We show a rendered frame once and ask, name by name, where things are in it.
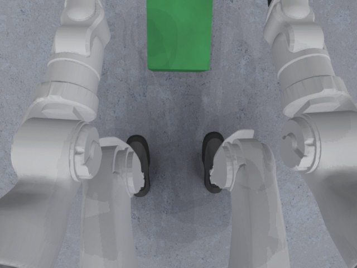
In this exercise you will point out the robot left foot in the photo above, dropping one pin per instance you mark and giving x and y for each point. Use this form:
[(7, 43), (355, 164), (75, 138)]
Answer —
[(140, 146)]

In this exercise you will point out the left robot forearm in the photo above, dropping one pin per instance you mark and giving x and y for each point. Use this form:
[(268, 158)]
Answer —
[(69, 90)]

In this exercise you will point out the robot right upper arm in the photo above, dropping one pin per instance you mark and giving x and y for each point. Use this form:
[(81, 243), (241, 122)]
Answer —
[(322, 147)]

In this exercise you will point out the robot left upper arm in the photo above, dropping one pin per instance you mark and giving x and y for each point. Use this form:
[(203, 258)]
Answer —
[(51, 158)]

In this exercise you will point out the right robot thigh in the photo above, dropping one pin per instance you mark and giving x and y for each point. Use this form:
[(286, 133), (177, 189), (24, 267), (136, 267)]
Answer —
[(258, 237)]

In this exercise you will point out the right robot forearm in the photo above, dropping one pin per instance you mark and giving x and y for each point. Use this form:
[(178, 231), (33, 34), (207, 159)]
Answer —
[(299, 54)]

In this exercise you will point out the carton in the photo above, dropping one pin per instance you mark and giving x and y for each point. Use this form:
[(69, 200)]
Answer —
[(179, 35)]

